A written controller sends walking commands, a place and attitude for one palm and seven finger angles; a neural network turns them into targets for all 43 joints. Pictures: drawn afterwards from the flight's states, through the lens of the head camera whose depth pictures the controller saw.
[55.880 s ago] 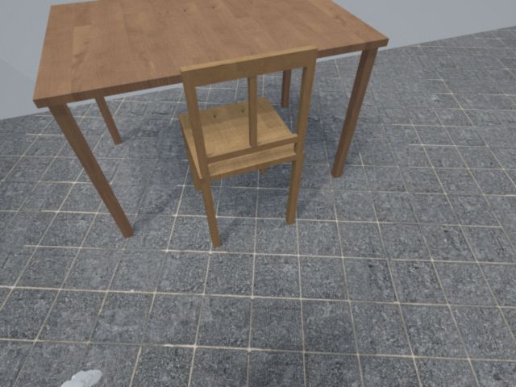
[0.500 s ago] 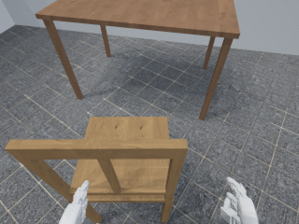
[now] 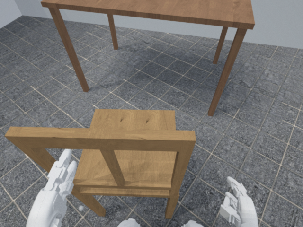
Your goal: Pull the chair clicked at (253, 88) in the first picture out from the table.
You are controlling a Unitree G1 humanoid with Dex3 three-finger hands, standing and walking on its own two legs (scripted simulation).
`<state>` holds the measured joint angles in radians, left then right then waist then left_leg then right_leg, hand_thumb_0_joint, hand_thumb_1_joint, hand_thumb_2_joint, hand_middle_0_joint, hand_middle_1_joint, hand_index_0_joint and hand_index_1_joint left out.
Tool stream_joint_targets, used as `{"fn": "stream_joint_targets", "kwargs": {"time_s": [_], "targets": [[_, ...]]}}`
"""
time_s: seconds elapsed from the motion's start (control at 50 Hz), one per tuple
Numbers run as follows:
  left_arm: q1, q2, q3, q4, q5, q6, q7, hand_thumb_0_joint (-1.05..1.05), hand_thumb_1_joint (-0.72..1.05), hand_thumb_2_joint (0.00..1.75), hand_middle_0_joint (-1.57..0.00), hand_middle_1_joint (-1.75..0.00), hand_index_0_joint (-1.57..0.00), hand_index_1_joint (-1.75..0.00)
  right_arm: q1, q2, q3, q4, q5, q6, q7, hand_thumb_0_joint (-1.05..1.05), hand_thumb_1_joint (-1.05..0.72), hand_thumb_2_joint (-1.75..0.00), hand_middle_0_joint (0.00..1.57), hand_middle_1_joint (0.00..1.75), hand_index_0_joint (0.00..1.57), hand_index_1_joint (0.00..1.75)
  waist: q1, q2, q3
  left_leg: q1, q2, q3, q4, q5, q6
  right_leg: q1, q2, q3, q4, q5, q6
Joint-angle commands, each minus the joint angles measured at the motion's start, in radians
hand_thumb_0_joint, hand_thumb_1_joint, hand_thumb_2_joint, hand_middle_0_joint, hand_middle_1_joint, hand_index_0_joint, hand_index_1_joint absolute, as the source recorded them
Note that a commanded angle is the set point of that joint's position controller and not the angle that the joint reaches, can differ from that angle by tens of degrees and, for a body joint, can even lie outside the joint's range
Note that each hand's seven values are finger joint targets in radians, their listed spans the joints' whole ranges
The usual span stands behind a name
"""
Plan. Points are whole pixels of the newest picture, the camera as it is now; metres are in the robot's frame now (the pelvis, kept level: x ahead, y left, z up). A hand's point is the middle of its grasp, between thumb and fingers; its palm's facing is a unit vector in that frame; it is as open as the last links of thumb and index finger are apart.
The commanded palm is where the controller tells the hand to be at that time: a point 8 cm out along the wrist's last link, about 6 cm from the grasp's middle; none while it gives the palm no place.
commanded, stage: draw the hand back to the body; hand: left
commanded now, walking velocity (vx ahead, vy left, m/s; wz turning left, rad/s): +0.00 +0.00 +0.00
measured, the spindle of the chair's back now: (114, 167) +0.28 +0.13 -0.02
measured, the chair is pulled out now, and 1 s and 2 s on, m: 0.65 0.65 0.65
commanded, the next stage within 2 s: step back with the hand held close in 1.20 s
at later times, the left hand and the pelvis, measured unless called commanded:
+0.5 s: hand (27, 178) +0.18 +0.23 +0.16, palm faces +0.36 -0.83 -0.43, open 13.5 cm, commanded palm +0.13 +0.27 +0.20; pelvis +0.02 -0.01 +0.06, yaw +1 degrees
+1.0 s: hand out of the picture +0.22 +0.25 +0.24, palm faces +0.47 -0.77 -0.43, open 7.8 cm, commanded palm +0.17 +0.29 +0.26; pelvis +0.03 -0.01 +0.08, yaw -1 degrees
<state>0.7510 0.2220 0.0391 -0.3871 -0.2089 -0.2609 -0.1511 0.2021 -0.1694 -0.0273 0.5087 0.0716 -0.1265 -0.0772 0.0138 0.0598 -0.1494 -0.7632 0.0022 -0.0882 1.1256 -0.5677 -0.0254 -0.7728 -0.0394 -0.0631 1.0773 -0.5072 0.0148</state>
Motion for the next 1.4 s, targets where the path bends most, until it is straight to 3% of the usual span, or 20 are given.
{"fn": "stream_joint_targets", "kwargs": {"time_s": [0.0, 0.1, 0.12, 0.14, 0.16, 0.24, 0.34, 0.4, 0.54, 0.68, 0.72, 0.8, 0.86, 0.96, 1.02, 1.18, 1.3, 1.32, 1.34, 1.38], "targets": [[-0.007, 0.124, 0.15, -0.298, -0.057, -0.057, 0.013, 0.0, -0.55, 0.2, 0.0, 0.0, 0.0, 0.0, -0.085, -0.117, -0.035, -0.185, 0.01, -0.076, -0.039, 0.0, -0.9, -0.9, 0.2, 0.3, 0.2, 0.3, -0.007, -0.033, -0.127, 0.107, -0.007, 0.03, -0.239, 0.284, 0.047, 0.212, 0.022, -0.015, -0.248, 0.176, -0.028], [-0.067, 0.186, 0.238, -0.32, -0.093, -0.071, 0.021, 0.0, -0.37, 0.29, -0.02, -0.04, -0.02, -0.04, -0.081, -0.114, -0.02, -0.144, 0.013, -0.121, -0.054, 0.0, -0.9, -0.9, 0.2, 0.3, 0.2, 0.3, -0.001, -0.004, -0.107, 0.162, -0.005, 0.023, -0.283, 0.299, 0.044, 0.262, 0.024, -0.012, -0.304, 0.176, -0.029], [0.005, 0.38, 0.293, -0.27, 0.101, 0.08, 0.172, 0.0, -0.33, 0.31, -0.03, -0.05, -0.03, -0.05, -0.091, -0.108, 0.003, -0.15, -0.012, -0.083, -0.074, 0.0, -0.9, -0.9, 0.2, 0.3, 0.2, 0.3, 0.077, 0.062, -0.156, 0.223, 0.031, 0.028, -0.342, 0.305, 0.034, 0.373, -0.013, 0.042, -0.354, 0.188, -0.059], [-0.02, 0.266, 0.214, -0.391, 0.114, 0.14, 0.226, 0.0, -0.3, 0.32, -0.04, -0.05, -0.04, -0.05, -0.081, -0.093, 0.023, -0.188, -0.013, -0.079, -0.079, 0.0, -0.9, -0.9, 0.2, 0.3, 0.2, 0.3, 0.035, 0.08, -0.102, 0.25, 0.022, 0.03, -0.367, 0.316, 0.034, 0.376, -0.022, 0.016, -0.379, 0.218, -0.052], [-0.033, 0.251, 0.2, -0.382, 0.134, 0.181, 0.265, 0.0, -0.26, 0.34, -0.04, -0.06, -0.04, -0.06, -0.084, -0.093, 0.025, -0.163, -0.017, -0.075, -0.086, 0.0, -0.9, -0.9, 0.2, 0.3, 0.2, 0.3, 0.031, 0.101, -0.07, 0.277, 0.027, 0.036, -0.375, 0.338, 0.035, 0.388, -0.022, 0.003, -0.39, 0.241, -0.054], [-0.106, 0.262, 0.219, -0.308, 0.154, 0.249, 0.322, 0.0, -0.12, 0.41, -0.06, -0.09, -0.06, -0.09, -0.112, -0.108, 0.036, -0.123, -0.028, -0.058, -0.099, 0.0, -0.9, -0.9, 0.2, 0.3, 0.2, 0.3, 0.021, 0.009, 0.039, 0.352, 0.032, 0.031, -0.441, 0.326, 0.035, 0.415, -0.012, -0.012, -0.487, 0.23, -0.045], [-0.179, 0.247, 0.224, -0.248, 0.162, 0.237, 0.332, 0.0, 0.07, 0.5, -0.08, -0.13, -0.08, -0.13, -0.135, -0.128, 0.035, -0.094, -0.034, -0.064, -0.088, 0.0, -0.9, -0.9, 0.2, 0.3, 0.2, 0.3, 0.019, -0.002, 0.095, 0.447, 0.025, 0.03, -0.535, 0.291, 0.037, 0.461, -0.015, -0.004, -0.582, 0.192, -0.037], [-0.231, 0.288, 0.269, -0.267, 0.166, 0.221, 0.337, 0.0, 0.17, 0.55, -0.1, -0.15, -0.1, -0.15, -0.141, -0.136, 0.035, -0.078, -0.039, -0.079, -0.082, 0.0, -0.9, -0.9, 0.2, 0.3, 0.2, 0.3, 0.029, 0.022, 0.085, 0.491, 0.019, 0.03, -0.579, 0.322, 0.038, 0.515, -0.017, 0.0, -0.611, 0.233, -0.04], [-0.233, 0.25, 0.301, -0.203, 0.163, 0.198, 0.325, 0.0, 0.43, 0.67, -0.13, -0.2, -0.13, -0.2, -0.16, -0.129, 0.026, -0.046, -0.044, -0.074, -0.057, 0.0, -0.9, -0.9, 0.2, 0.3, 0.2, 0.3, 0.037, -0.005, 0.116, 0.562, 0.023, 0.041, -0.65, 0.432, 0.042, 0.593, -0.016, 0.0, -0.632, 0.379, -0.032], [-0.311, 0.312, 0.396, -0.232, 0.156, 0.174, 0.318, 0.0, 0.68, 0.8, -0.17, -0.26, -0.17, -0.26, -0.169, -0.136, 0.015, -0.035, -0.047, -0.062, -0.045, 0.0, -0.9, -0.9, 0.2, 0.3, 0.2, 0.3, 0.045, -0.026, 0.078, 0.619, 0.029, 0.053, -0.675, 0.521, 0.047, 0.657, -0.017, 0.012, -0.655, 0.488, -0.028], [-0.347, 0.321, 0.412, -0.253, 0.156, 0.17, 0.319, 0.0, 0.75, 0.83, -0.18, -0.27, -0.18, -0.27, -0.168, -0.132, 0.021, -0.03, -0.047, -0.065, -0.041, 0.0, -0.9, -0.9, 0.2, 0.3, 0.2, 0.3, 0.046, 0.045, 0.086, 0.626, 0.027, 0.053, -0.686, 0.54, 0.041, 0.666, -0.018, 0.012, -0.657, 0.502, -0.033], [-0.4, 0.344, 0.45, -0.231, 0.149, 0.165, 0.318, 0.0, 0.9, 0.9, -0.2, -0.3, -0.2, -0.3, -0.172, -0.143, 0.013, -0.017, -0.046, -0.061, -0.039, 0.0, -0.9, -0.9, 0.2, 0.3, 0.2, 0.3, 0.044, 0.004, 0.096, 0.635, 0.031, 0.055, -0.695, 0.551, 0.043, 0.675, -0.016, 0.014, -0.67, 0.516, -0.031], [-0.326, 0.28, 0.414, -0.142, 0.146, 0.171, 0.306, 0.0, 0.9, 0.9, -0.2, -0.3, -0.2, -0.3, -0.173, -0.142, 0.006, -0.013, -0.045, -0.046, -0.03, 0.0, -0.9, -0.9, 0.2, 0.3, 0.2, 0.3, 0.046, -0.051, 0.111, 0.634, 0.035, 0.062, -0.702, 0.553, 0.047, 0.671, -0.015, 0.006, -0.672, 0.517, -0.024], [-0.338, 0.31, 0.424, -0.2, 0.147, 0.158, 0.304, 0.0, 0.9, 0.9, -0.2, -0.3, -0.2, -0.3, -0.177, -0.149, 0.001, -0.023, -0.046, -0.04, -0.027, 0.0, -0.9, -0.9, 0.2, 0.3, 0.2, 0.3, 0.05, -0.036, 0.071, 0.639, 0.034, 0.057, -0.712, 0.541, 0.049, 0.69, -0.017, 0.01, -0.675, 0.494, -0.026], [-0.364, 0.344, 0.448, -0.264, 0.154, 0.152, 0.313, 0.0, 0.9, 0.9, -0.2, -0.3, -0.2, -0.3, -0.176, -0.144, 0.006, -0.021, -0.048, -0.054, -0.031, 0.0, -0.9, -0.9, 0.2, 0.3, 0.2, 0.3, 0.052, 0.042, 0.057, 0.648, 0.031, 0.059, -0.713, 0.556, 0.044, 0.699, -0.019, 0.015, -0.672, 0.506, -0.031], [-0.353, 0.309, 0.43, -0.205, 0.151, 0.164, 0.315, 0.0, 0.9, 0.9, -0.2, -0.3, -0.2, -0.3, -0.175, -0.145, 0.004, -0.013, -0.044, -0.054, -0.031, 0.0, -0.9, -0.9, 0.2, 0.3, 0.2, 0.3, 0.045, -0.022, 0.102, 0.638, 0.037, 0.057, -0.718, 0.532, 0.043, 0.672, -0.014, 0.008, -0.678, 0.476, -0.029], [-0.388, 0.286, 0.388, -0.209, 0.153, 0.168, 0.307, 0.0, 0.9, 0.9, -0.2, -0.3, -0.2, -0.3, -0.183, -0.152, 0.007, -0.016, -0.047, -0.048, -0.026, 0.0, -0.9, -0.9, 0.2, 0.3, 0.2, 0.3, 0.037, -0.005, 0.115, 0.632, 0.036, 0.056, -0.725, 0.497, 0.044, 0.661, -0.016, 0.014, -0.691, 0.436, -0.029], [-0.534, 0.458, 0.547, -0.319, 0.145, 0.115, 0.313, 0.0, 0.9, 0.9, -0.2, -0.3, -0.2, -0.3, -0.141, -0.182, -0.008, -0.037, -0.043, -0.026, -0.021, 0.0, -0.9, -0.9, 0.2, 0.3, 0.2, 0.3, 0.009, -0.016, 0.212, 0.545, 0.056, 0.025, -0.686, 0.449, 0.061, 0.581, -0.064, 0.131, -0.748, 0.503, -0.035], [-0.454, 0.398, 0.518, -0.211, 0.153, 0.109, 0.308, 0.0, 0.9, 0.9, -0.2, -0.3, -0.2, -0.3, -0.143, -0.163, -0.01, -0.015, -0.046, -0.016, -0.019, 0.0, -0.9, -0.9, 0.2, 0.3, 0.2, 0.3, -0.001, -0.078, 0.188, 0.553, 0.052, 0.012, -0.665, 0.426, 0.058, 0.59, -0.089, 0.133, -0.749, 0.513, -0.046], [-0.329, 0.319, 0.458, -0.183, 0.154, 0.108, 0.296, 0.0, 0.9, 0.9, -0.2, -0.3, -0.2, -0.3, -0.149, -0.163, -0.013, -0.034, -0.051, 0.009, -0.012, 0.0, -0.9, -0.9, 0.2, 0.3, 0.2, 0.3, -0.002, -0.09, 0.14, 0.566, 0.053, 0.01, -0.656, 0.468, 0.054, 0.599, -0.101, 0.122, -0.724, 0.526, -0.046]]}}
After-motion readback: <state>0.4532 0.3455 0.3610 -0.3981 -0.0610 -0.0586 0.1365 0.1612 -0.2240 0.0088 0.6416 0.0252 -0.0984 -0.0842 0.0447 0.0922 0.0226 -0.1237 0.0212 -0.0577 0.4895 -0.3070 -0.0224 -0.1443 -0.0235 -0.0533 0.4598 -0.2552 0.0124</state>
